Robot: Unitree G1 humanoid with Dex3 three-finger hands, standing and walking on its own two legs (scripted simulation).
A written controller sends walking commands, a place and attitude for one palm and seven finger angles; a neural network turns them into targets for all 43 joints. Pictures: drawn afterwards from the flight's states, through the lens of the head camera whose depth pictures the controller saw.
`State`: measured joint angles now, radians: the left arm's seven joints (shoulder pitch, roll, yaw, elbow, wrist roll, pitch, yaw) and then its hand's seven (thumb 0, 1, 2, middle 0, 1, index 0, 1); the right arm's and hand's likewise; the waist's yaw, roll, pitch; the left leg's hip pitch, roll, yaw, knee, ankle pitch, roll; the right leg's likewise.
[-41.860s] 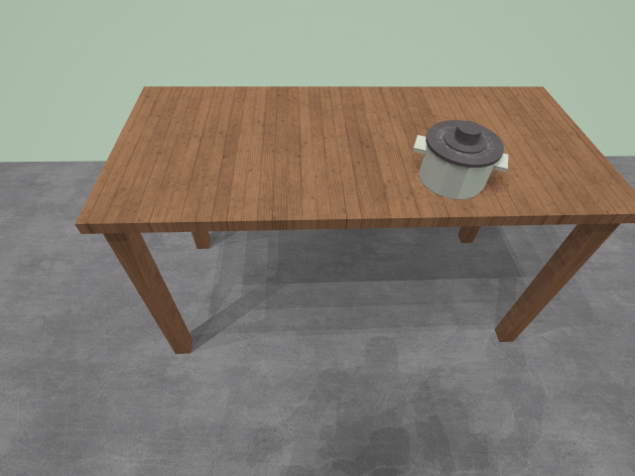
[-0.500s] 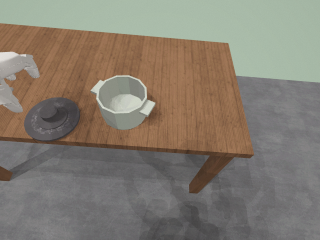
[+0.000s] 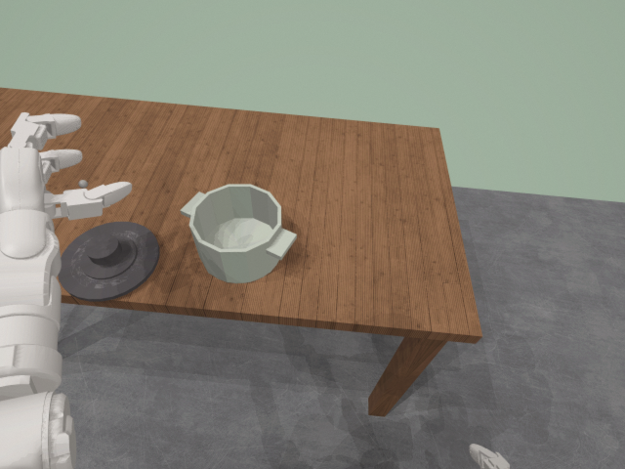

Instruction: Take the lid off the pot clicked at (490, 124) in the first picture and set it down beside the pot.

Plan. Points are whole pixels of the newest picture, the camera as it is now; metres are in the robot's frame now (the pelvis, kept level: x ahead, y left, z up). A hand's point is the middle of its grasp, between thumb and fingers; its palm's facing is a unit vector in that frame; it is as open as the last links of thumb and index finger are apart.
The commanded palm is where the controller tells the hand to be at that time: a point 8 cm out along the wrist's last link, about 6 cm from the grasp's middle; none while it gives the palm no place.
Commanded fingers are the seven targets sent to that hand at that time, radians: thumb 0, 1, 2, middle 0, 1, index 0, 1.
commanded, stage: draw the hand back to the body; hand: left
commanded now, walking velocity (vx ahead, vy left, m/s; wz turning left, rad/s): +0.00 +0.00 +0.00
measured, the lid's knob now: (104, 249) +0.46 +0.36 -0.06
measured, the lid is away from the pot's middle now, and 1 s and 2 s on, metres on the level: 0.23 0.23 0.23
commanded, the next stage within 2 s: step back with the hand held close in 1.48 s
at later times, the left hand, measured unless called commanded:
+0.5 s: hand (58, 249) +0.31 +0.27 +0.15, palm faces +0.51 -0.81 -0.29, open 8.5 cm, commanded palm +0.25 +0.30 +0.17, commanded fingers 0.00 0.80 0.83 -0.21 -0.39 -0.21 -0.39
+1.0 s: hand (50, 338) +0.21 +0.24 +0.15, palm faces +0.47 -0.83 -0.31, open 7.4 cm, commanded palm +0.15 +0.27 +0.17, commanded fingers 0.00 0.90 0.90 -0.20 -0.30 -0.20 -0.30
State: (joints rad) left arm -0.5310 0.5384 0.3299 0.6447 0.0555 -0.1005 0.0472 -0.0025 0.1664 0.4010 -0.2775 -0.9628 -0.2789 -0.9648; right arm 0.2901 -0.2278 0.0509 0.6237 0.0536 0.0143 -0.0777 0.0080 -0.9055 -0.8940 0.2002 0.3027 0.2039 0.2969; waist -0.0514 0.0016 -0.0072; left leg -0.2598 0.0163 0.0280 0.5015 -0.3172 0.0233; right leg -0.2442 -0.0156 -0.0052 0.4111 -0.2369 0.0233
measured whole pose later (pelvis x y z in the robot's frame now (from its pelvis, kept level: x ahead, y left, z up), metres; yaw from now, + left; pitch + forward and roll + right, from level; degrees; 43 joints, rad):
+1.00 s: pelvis -0.03 -0.04 +0.00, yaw +1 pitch -5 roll +0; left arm 0.20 0.33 0.32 -0.12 -0.08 -0.08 0.11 0.01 0.88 0.90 -0.20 -0.31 -0.21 -0.31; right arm 0.18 -0.23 0.03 0.67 0.03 -0.13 -0.08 0.01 -0.91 -0.89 0.20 0.30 0.20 0.30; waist 0.04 0.07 0.03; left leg -0.07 0.04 0.01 0.40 -0.25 -0.02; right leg -0.08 0.00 -0.03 0.38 -0.21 -0.01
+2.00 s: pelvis -0.05 +0.00 +0.00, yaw +0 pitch +0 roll +0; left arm 0.69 0.44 0.37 -0.65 -0.04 -0.18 0.08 0.01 0.88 0.90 -0.21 -0.30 -0.21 -0.30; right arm 0.19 -0.20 -0.02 0.54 0.02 -0.05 -0.06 0.01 -0.91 -0.89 0.20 0.30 0.20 0.30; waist -0.01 -0.05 0.08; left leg -0.26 -0.01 0.05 0.51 -0.25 0.04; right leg -0.28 -0.05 0.00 0.50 -0.21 0.04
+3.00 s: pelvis -0.19 +0.00 -0.02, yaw +1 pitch +1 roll -2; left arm 0.56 0.42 0.40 -0.60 -0.06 -0.26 0.15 0.01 0.88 0.90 -0.21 -0.30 -0.21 -0.30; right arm 0.19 -0.18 -0.02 0.59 0.00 -0.11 -0.06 0.01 -0.91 -0.89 0.20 0.30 0.20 0.30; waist -0.03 -0.05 0.04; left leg -0.44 0.01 -0.04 0.64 -0.20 0.01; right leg -0.46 0.02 0.00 0.81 -0.43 0.01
